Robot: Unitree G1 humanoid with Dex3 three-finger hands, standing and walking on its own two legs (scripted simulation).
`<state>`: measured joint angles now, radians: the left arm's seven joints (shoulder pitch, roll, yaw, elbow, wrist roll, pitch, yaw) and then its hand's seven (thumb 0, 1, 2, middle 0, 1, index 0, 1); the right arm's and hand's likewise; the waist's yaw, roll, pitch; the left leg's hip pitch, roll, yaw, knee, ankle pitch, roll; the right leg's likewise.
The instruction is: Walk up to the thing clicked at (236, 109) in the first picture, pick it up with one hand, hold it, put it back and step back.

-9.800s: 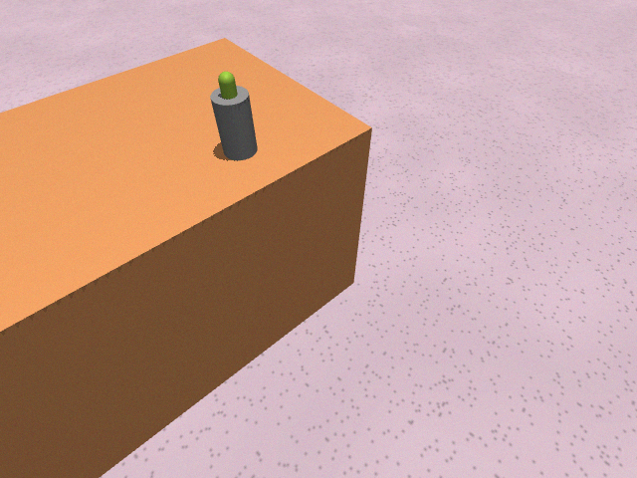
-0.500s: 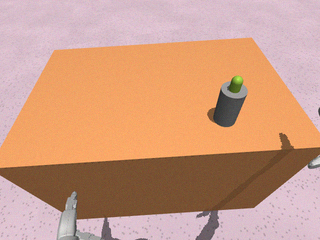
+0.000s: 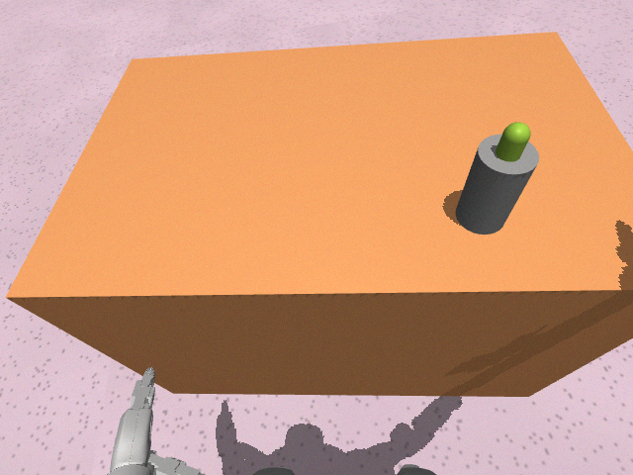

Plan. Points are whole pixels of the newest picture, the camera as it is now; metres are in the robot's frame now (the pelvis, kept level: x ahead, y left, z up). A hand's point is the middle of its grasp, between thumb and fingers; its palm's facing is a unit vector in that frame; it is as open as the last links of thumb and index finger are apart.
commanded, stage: go down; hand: right
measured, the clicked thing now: (497, 176) +0.50 -0.22 +0.04
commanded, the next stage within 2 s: approach in 1.56 s
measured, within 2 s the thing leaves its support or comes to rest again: neither
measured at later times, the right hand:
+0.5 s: hand out of the picture +0.39 -0.40 +0.13, palm faces +0.22 +0.97 +0.01, open 17.7 cm
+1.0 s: hand out of the picture +0.40 -0.41 +0.14, palm faces +0.23 +0.97 +0.01, open 17.7 cm
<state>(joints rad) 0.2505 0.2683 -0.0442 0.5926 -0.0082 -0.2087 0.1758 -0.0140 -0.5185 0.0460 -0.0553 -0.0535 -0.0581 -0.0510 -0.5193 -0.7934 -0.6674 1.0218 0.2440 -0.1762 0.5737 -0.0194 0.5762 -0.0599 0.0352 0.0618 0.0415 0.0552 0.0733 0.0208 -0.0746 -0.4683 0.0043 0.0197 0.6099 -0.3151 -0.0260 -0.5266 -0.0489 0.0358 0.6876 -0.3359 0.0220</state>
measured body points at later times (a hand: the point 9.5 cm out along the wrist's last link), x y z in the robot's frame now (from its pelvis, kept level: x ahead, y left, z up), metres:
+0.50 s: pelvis +0.00 -0.01 -0.01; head +0.07 -0.04 +0.43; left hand +0.14 +0.25 -0.07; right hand +0.37 -0.45 +0.13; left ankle -0.01 +0.14 -0.72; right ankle +0.00 -0.13 -0.72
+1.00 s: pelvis +0.00 -0.01 -0.02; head +0.07 -0.04 +0.42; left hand +0.14 +0.25 -0.07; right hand +0.38 -0.46 +0.14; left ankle -0.01 +0.14 -0.72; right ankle +0.00 -0.13 -0.72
